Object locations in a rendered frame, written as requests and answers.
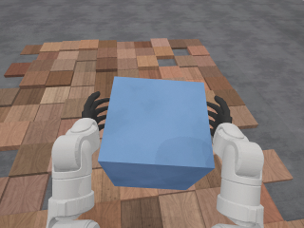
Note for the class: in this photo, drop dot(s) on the left robot hand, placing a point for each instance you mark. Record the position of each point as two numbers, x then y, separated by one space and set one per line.
91 111

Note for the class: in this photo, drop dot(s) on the robot right forearm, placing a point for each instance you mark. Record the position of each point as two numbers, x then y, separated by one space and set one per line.
241 172

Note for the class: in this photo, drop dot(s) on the right robot hand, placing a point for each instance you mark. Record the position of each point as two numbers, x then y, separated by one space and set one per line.
223 116

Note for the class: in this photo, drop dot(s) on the carton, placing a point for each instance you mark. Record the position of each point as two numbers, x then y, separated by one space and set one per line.
156 134

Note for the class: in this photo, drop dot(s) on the robot left forearm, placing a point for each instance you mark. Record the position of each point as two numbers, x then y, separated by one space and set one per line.
71 169

